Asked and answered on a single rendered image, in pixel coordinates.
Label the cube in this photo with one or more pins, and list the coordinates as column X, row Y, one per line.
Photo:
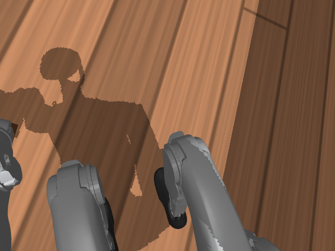
column 14, row 126

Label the left robot arm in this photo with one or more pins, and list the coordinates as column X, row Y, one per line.
column 10, row 176

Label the right robot hand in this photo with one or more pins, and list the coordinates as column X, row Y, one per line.
column 260, row 244

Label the left robot foot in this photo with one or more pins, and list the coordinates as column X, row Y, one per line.
column 110, row 220

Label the right robot foot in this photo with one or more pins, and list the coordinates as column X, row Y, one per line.
column 163, row 194

